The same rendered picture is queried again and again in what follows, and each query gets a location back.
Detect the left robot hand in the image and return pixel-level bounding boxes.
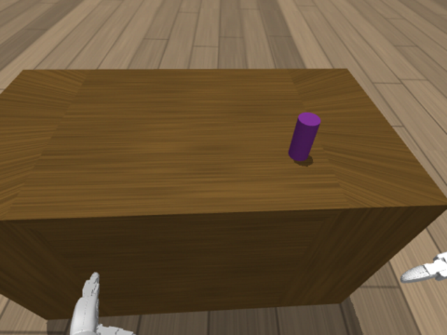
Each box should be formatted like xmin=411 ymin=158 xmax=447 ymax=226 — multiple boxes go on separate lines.
xmin=70 ymin=272 xmax=136 ymax=335

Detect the can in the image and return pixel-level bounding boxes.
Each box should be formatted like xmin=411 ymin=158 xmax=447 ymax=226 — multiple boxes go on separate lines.
xmin=288 ymin=112 xmax=321 ymax=161

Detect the right robot hand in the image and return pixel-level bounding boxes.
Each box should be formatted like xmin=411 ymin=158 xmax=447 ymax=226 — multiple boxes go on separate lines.
xmin=400 ymin=251 xmax=447 ymax=283

